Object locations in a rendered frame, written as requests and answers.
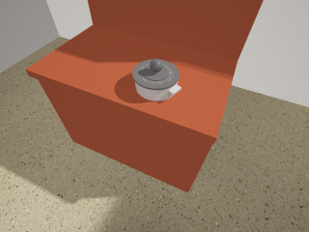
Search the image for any lid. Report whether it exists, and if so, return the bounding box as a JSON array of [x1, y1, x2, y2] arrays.
[[132, 59, 180, 91]]

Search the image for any pot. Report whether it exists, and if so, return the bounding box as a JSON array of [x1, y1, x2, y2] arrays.
[[135, 82, 182, 102]]

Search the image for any knob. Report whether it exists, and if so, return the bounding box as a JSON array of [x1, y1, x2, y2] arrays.
[[150, 59, 163, 73]]

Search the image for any table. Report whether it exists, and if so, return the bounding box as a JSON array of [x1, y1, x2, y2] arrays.
[[25, 0, 264, 192]]

